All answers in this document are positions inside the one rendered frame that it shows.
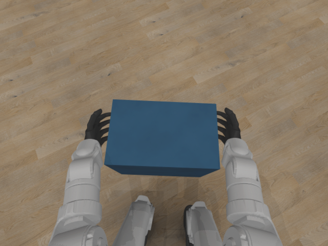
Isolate robot left forearm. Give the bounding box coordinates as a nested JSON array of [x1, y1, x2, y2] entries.
[[48, 139, 103, 246]]

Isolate left robot hand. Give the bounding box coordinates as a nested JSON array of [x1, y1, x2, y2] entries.
[[84, 109, 111, 146]]

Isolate left robot upper arm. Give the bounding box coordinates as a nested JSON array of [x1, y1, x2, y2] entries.
[[49, 224, 108, 246]]

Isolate right robot foot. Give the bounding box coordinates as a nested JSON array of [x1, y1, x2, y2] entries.
[[183, 205, 194, 246]]

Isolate right robot upper arm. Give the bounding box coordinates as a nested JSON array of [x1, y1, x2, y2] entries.
[[222, 224, 283, 246]]

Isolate right robot hand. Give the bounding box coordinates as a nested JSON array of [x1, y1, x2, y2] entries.
[[217, 108, 241, 145]]

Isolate carton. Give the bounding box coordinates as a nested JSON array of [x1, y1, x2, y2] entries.
[[104, 99, 220, 177]]

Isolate robot right forearm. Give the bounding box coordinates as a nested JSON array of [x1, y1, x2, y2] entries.
[[221, 138, 281, 241]]

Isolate left robot thigh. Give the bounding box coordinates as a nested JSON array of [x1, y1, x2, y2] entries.
[[112, 200, 155, 246]]

